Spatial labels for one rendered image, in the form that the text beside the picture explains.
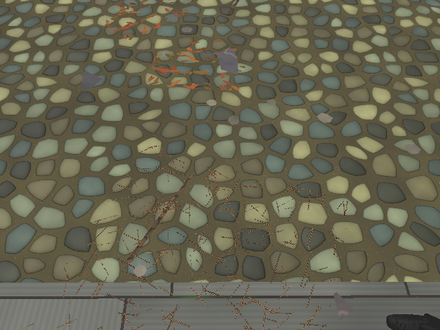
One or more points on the right robot hand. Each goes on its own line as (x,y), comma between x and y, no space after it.
(412,322)

